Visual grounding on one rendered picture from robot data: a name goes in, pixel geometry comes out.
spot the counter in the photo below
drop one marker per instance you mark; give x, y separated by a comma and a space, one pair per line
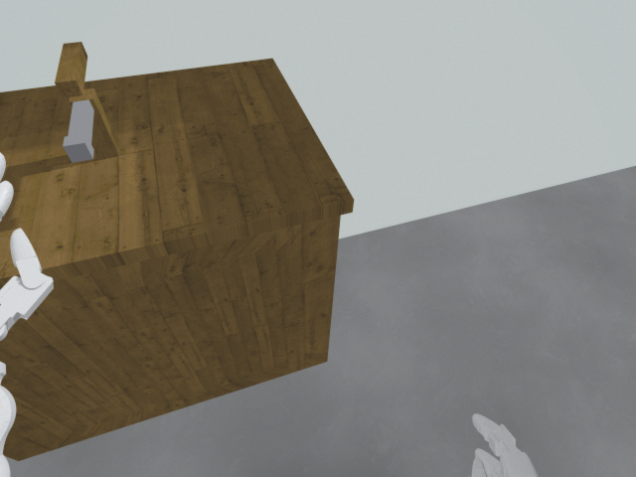
192, 257

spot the left robot hand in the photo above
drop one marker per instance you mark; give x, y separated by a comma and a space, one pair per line
20, 296

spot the right robot hand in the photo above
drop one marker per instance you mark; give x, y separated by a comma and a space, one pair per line
513, 462

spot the tap lever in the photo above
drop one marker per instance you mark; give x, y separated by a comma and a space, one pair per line
78, 142

